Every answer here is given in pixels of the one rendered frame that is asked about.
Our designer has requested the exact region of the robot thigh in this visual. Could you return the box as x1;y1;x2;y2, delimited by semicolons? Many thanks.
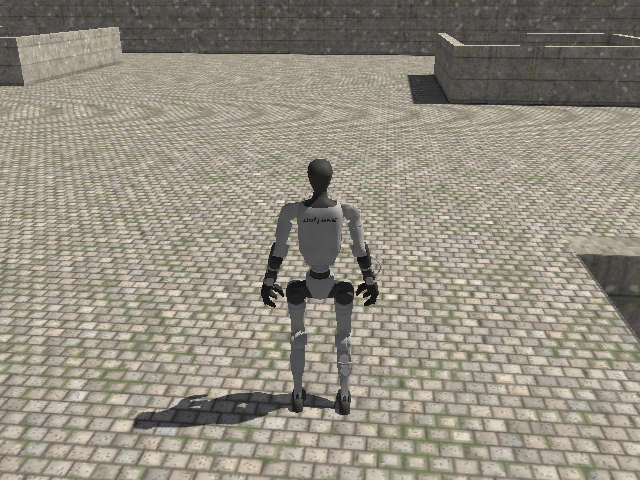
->
286;279;307;349
334;279;354;351

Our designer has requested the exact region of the robot left upper arm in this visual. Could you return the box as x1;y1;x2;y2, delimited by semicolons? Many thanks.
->
272;202;299;258

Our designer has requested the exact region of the right robot thigh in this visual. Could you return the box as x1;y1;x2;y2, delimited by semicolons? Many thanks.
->
334;279;354;351

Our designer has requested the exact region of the right robot hand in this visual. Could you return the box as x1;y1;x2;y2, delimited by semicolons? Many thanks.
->
356;282;379;306

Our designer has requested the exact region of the robot right upper arm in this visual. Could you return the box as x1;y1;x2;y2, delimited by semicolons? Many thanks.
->
341;202;367;257

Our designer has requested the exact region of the left robot hand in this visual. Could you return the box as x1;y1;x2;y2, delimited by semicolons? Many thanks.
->
261;282;284;308

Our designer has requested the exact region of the robot right forearm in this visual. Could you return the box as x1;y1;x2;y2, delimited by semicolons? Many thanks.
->
357;242;376;285

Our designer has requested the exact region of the left robot thigh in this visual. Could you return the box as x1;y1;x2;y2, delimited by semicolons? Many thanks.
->
286;279;307;349

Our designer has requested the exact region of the robot left forearm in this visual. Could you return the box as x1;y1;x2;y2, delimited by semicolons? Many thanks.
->
263;242;283;286

